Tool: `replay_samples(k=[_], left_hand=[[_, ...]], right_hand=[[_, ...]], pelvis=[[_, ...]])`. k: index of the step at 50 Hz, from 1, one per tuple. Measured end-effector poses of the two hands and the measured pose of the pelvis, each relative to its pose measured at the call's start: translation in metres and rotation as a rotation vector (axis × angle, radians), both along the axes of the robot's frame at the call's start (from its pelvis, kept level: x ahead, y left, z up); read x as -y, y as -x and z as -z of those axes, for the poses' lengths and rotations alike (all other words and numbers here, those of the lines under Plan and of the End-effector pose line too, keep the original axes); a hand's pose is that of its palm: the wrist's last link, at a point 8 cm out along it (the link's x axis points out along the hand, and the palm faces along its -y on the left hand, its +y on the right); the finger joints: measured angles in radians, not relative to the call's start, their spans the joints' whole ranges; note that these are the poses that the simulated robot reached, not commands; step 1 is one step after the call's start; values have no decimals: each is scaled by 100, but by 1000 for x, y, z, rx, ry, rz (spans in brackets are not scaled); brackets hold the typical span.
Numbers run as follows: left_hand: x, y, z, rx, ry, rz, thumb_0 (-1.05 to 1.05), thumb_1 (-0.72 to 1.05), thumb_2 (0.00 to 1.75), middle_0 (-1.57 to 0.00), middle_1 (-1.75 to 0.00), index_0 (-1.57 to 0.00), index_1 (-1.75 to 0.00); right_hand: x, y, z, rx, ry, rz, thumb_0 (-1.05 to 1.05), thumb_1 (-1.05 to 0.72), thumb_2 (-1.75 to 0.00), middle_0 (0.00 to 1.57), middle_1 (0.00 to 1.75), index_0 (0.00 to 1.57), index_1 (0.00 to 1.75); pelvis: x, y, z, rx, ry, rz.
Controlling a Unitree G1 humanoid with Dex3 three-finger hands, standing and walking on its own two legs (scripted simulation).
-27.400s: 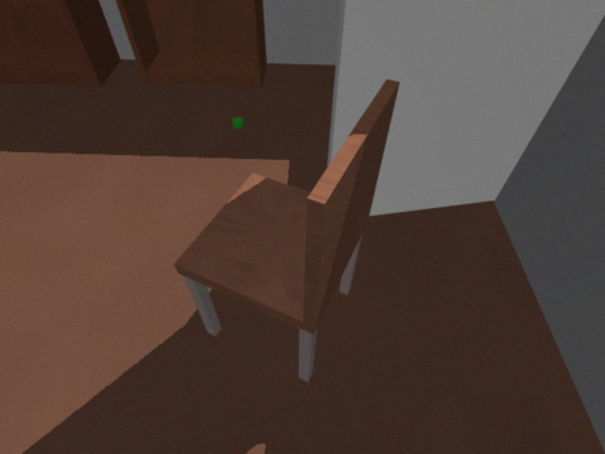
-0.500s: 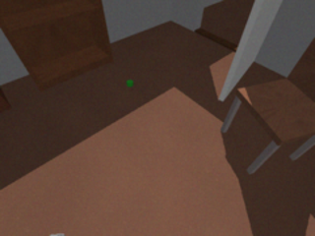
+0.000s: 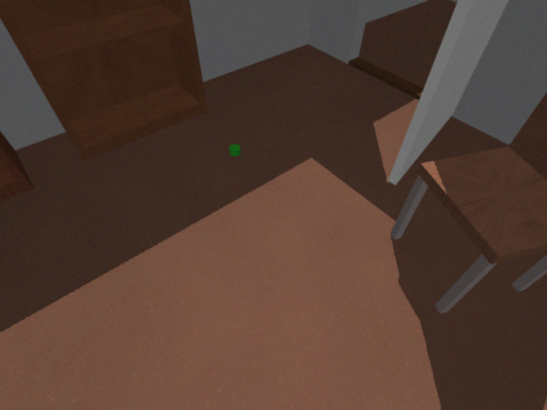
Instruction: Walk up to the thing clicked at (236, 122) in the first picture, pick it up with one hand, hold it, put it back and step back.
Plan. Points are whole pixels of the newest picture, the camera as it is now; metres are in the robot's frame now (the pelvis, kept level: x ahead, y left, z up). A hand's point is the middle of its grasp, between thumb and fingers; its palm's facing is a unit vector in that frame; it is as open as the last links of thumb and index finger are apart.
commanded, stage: stand
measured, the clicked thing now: (235, 150) +1.55 +0.25 -0.76
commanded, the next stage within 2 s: none
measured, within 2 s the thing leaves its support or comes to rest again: neither
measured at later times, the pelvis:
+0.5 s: pelvis +0.00 +0.00 +0.00, yaw +1 degrees
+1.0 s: pelvis +0.01 +0.00 +0.00, yaw +1 degrees
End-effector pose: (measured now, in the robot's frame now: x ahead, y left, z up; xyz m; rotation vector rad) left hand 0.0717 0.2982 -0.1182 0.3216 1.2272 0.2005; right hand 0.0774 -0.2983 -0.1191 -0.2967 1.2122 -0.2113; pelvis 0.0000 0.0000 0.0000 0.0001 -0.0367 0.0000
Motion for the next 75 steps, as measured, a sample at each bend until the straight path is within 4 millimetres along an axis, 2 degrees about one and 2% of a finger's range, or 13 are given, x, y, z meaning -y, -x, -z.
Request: replay_samples(k=[18, 55, 75], left_hand=[[-2, 6, 1, -12, 3, -4, 0, 91, 90, -20, -30, -21, -30], [-5, 4, 1, -14, -1, -18, 0, 91, 90, -20, -30, -21, -30], [-6, 8, 1, -6, 1, -15, 0, 91, 90, -20, -30, -21, -30]], right_hand=[[0, 16, 2, -43, 3, 2, 0, -91, -90, 20, 30, 20, 30], [-4, -4, 1, -22, 5, -25, 0, -91, -90, 20, 30, 20, 30], [-3, 3, 0, -25, 9, -21, 0, -91, -90, 20, 30, 20, 30]], pelvis=[[-1, 1, 0, -2, -1, -9], [-3, -6, 0, -3, 1, -19], [-3, -2, 0, 3, 1, -21]])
